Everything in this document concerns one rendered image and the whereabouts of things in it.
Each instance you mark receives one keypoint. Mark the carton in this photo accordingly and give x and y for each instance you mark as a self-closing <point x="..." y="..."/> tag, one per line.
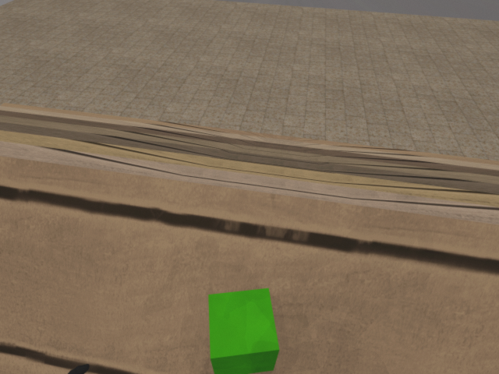
<point x="243" y="337"/>

